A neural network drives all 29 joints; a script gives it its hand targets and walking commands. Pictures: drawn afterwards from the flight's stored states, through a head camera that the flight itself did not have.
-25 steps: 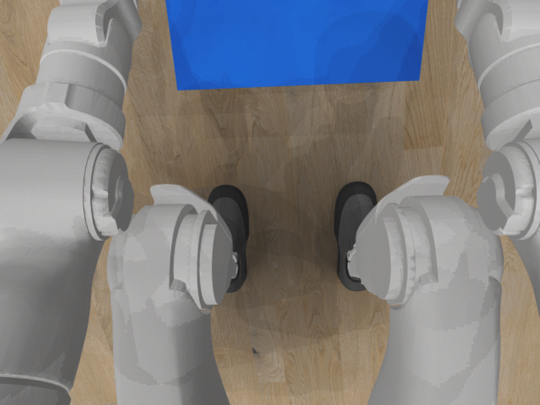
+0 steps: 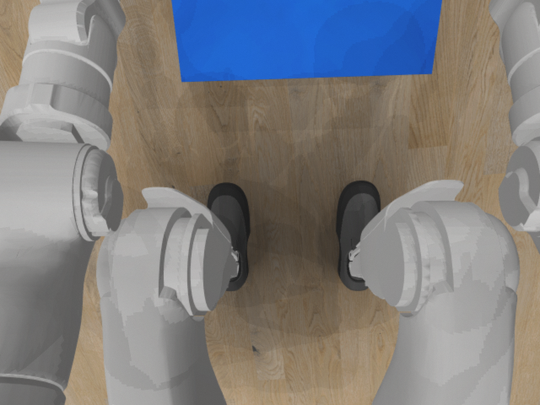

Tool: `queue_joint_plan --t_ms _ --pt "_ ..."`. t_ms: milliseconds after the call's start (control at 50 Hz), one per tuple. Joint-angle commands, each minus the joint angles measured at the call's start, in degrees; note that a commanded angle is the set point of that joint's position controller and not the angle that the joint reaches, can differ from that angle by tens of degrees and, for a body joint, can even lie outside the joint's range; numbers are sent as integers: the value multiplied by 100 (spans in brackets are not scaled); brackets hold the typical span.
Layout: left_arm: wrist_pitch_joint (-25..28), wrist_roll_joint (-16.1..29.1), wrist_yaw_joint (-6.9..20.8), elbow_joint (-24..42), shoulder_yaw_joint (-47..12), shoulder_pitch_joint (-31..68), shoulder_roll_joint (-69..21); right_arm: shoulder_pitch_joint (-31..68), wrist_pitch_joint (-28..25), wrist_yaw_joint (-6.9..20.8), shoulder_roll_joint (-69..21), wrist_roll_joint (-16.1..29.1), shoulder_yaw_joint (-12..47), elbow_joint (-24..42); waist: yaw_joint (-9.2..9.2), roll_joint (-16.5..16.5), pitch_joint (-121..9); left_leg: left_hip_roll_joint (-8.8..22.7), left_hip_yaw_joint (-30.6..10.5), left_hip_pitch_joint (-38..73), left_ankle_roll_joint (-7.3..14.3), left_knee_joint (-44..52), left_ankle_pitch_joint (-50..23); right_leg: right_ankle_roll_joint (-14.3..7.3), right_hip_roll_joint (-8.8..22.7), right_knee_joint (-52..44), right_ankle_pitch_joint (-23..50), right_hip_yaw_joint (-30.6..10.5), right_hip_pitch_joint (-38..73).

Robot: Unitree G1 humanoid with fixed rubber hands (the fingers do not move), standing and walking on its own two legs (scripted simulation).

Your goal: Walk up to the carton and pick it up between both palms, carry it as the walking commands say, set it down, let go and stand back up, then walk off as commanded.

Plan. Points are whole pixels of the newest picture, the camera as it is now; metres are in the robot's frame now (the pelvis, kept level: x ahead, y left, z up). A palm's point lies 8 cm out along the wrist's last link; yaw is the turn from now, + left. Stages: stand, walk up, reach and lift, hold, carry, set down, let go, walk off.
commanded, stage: set down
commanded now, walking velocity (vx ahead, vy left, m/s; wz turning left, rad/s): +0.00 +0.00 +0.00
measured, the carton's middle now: out of the picture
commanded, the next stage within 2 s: let go in 1.66 s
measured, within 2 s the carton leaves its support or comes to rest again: neither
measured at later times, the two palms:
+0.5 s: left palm out of the picture +0.56 +0.21 -0.12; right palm out of the picture +0.56 -0.23 -0.12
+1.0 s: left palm out of the picture +0.56 +0.22 +0.01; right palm out of the picture +0.57 -0.24 +0.02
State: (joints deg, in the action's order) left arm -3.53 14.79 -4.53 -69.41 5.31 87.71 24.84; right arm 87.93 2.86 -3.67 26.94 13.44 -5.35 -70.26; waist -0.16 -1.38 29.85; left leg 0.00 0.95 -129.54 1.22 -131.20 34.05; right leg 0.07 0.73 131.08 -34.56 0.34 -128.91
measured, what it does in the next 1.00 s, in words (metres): rises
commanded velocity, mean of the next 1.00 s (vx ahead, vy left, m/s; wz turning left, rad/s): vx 0.00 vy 0.00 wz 0.00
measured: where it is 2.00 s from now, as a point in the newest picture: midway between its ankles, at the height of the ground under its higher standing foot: (293, 253)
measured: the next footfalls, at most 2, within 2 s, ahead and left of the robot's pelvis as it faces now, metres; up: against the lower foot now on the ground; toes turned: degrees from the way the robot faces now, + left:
none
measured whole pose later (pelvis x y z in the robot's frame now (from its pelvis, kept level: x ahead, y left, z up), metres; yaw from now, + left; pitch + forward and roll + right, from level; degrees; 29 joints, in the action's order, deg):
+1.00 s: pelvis -0.01 +0.00 +0.13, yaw +0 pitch +30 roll -1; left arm -19.7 13.8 -4.5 -45.6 9.7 84.6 28.9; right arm 85.5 18.7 -1.9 31.2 11.7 -11.5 -47.7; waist 0.4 -0.7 29.9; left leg -0.7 -0.3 -106.7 0.6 -106.8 30.5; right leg 0.3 -0.5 106.2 -30.6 0.5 -106.0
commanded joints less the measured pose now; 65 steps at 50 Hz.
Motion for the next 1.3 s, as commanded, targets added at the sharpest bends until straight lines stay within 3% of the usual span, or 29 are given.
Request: queue_joint_plan --t_ms 0,40,140,180,200,280,340,360,380,420,460,540,560,580,620,640,660,700,740,800,840,900,1080,1120,1180,1200,1220,1240,1280 --pt "176 82 7 870 -9 1849 976 1750 -179 11 1002 87 -62 917 -142 209 -7028 53 -242 3059 -258 842 -2253 61 4 -755 2481 -161 3175" --pt "146 41 -13 841 78 1843 1104 1899 -151 47 1096 153 -50 862 42 252 -6861 65 -229 3063 -222 836 -2100 62 38 -675 2246 -158 2979" --pt "74 66 21 753 3 1649 1159 1633 -121 19 1317 -15 -315 748 -159 -56 -7029 74 -203 3342 -285 820 -2053 5 35 -763 2108 -97 2944" --pt "75 234 -22 1195 1 1859 1187 1778 -114 11 1248 87 -126 1136 -104 402 -7843 57 -173 3463 -242 880 -2262 20 54 -774 2483 -37 3715" --pt "46 309 -8 1265 -254 1839 1078 1618 -78 34 1081 167 -103 1039 -193 159 -8045 51 -205 3778 -249 939 -2499 39 -10 -734 2693 40 3593" --pt "-63 65 -167 1814 229 1692 1559 1791 15 -78 1511 192 -342 2018 96 1 -9345 -21 -53 4432 -213 983 -2641 -14 -54 -890 2564 121 3985" --pt "-272 88 -165 1373 99 1569 1378 1575 248 -52 1410 175 -203 1455 67 128 -8973 0 10 4140 -169 1128 -2121 -28 -65 -1063 2129 132 3890" --pt "-271 131 -199 2183 269 1783 1516 1646 285 -89 1311 242 -153 2070 166 222 -9707 -38 67 4358 -157 1191 -2328 -56 -107 -1161 2472 31 4529" --pt "-250 76 -209 2480 316 1722 1648 1645 277 -134 1552 157 -358 2278 70 283 -9921 -87 95 4250 -141 1206 -2318 -25 -114 -1133 2625 77 4605" --pt "-433 216 -136 1775 47 1463 1272 1420 384 -111 1452 34 -388 1741 -265 318 -9628 -83 100 3927 -163 1358 -2078 -47 -141 -1284 2616 181 4579" --pt "-479 172 -149 2118 66 1686 1325 1630 394 -120 1657 -17 -573 2156 -270 20 -9696 -77 82 4223 -170 1394 -1992 -88 -136 -1439 2307 141 4352" --pt "-636 126 -141 2356 182 1726 1401 1468 630 -20 1527 -26 -547 2050 -175 140 -10012 -122 173 4464 -178 1727 -1942 -107 -179 -1648 2301 276 4716" --pt "-671 79 -90 2102 285 1558 1381 1454 672 -4 1383 -36 -477 2041 27 167 -9574 -145 135 4173 -100 1761 -1717 -148 -164 -1773 2021 143 4507" --pt "-697 81 -98 2749 210 1678 1300 1369 690 29 1363 -8 -499 2283 -126 -28 -10075 -152 154 4525 -143 1849 -2008 -168 -237 -1832 2357 127 4768" --pt "-745 -40 -122 2489 332 1638 1394 1530 738 49 1530 -107 -644 2286 -136 89 -10036 -157 122 4605 -130 1972 -1916 -148 -241 -1896 2181 238 4580" --pt "-804 -133 -122 2317 534 1572 1485 1696 782 68 1452 -20 -541 2518 204 233 -9945 -176 133 4528 -70 2040 -1881 -125 -228 -1999 2162 144 4758" --pt "-882 -50 -107 2389 383 1459 1325 1629 827 85 1376 46 -468 2762 79 163 -10517 -205 151 4885 -83 2160 -1984 -113 -257 -2116 2300 195 5181" --pt "-941 -110 -86 2330 494 1452 1382 1472 962 133 1284 14 -464 2205 195 223 -10189 -190 133 4874 -74 2359 -1856 -130 -256 -2241 1990 225 4847" --pt "-980 -68 -73 3166 532 1665 1470 1541 964 78 1729 -190 -818 2901 -84 65 -10982 -246 120 5206 -140 2451 -2118 -162 -321 -2354 2458 224 5389" --pt "-1207 -25 -69 2912 517 1609 1569 1626 1185 73 1701 -119 -691 3043 -45 206 -11132 -261 169 5459 -126 2700 -1993 -129 -362 -2647 2280 270 5541" --pt "-1298 -119 -122 3505 664 1650 1708 1629 1300 78 1728 -114 -749 3367 59 43 -11469 -297 163 5810 -131 2885 -2130 -169 -394 -2864 2317 192 5736" --pt "-1440 -91 -15 2998 611 1498 1505 1420 1419 139 1780 -193 -873 2840 -120 75 -11225 -333 148 5667 -144 3112 -2020 -135 -398 -3115 2315 197 5705" --pt "-1651 -123 77 3893 687 1260 1605 1269 1588 251 1861 -183 -957 3644 -122 -131 -11996 -347 -5 7015 -176 4182 -2617 -168 -500 -4181 2578 179 6401" --pt "-1663 -60 131 3592 693 1081 1555 1012 1606 288 1704 -233 -909 3262 -218 165 -11658 -374 -67 6782 -136 4428 -2716 -134 -539 -4353 2819 179 6595" --pt "-1655 -52 167 4144 813 1272 1686 1275 1625 320 1802 -107 -859 3831 -103 286 -12265 -413 -9 7012 -132 4661 -3044 -100 -534 -4571 3300 119 7248" --pt "-1699 -258 184 3615 961 1251 1840 1112 1708 334 1745 -89 -870 3177 75 98 -11656 -355 31 6818 -119 4733 -2596 -85 -473 -4722 2831 26 6850" --pt "-1690 -199 209 4092 878 1202 1790 1305 1667 318 1987 -155 -992 3867 -2 27 -12482 -374 -27 7442 -153 4927 -3038 -109 -563 -4809 3153 117 7266" --pt "-1745 -30 212 3823 618 1102 1528 1227 1646 338 1822 -120 -976 3787 -103 -58 -12331 -378 -91 7609 -169 5016 -3172 -94 -545 -4907 3182 156 7198" --pt "-1739 -131 236 3302 822 1064 1686 1353 1716 342 1713 -112 -707 3378 121 297 -11810 -406 64 7131 -148 5302 -2587 -50 -520 -5218 2855 21 7612"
